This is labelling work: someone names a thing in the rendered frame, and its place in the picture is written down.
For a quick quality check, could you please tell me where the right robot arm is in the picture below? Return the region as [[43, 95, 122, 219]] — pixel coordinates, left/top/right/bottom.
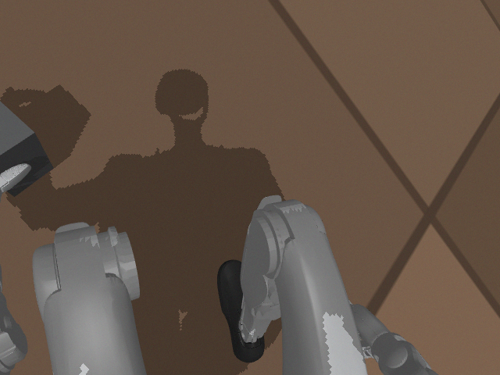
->
[[371, 333, 438, 375]]

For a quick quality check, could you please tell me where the left robot arm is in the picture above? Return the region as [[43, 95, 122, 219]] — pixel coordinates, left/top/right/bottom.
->
[[0, 265, 28, 375]]

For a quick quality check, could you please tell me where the right robot foot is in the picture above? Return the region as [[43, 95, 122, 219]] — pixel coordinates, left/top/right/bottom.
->
[[217, 260, 265, 363]]

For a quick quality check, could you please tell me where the carton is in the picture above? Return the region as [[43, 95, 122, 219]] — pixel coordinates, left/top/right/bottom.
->
[[0, 102, 53, 197]]

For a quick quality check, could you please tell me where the left robot hand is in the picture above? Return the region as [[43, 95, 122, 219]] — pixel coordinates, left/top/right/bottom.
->
[[0, 163, 31, 202]]

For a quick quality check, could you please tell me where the right robot hand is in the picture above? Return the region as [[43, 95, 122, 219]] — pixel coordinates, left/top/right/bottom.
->
[[349, 301, 390, 359]]

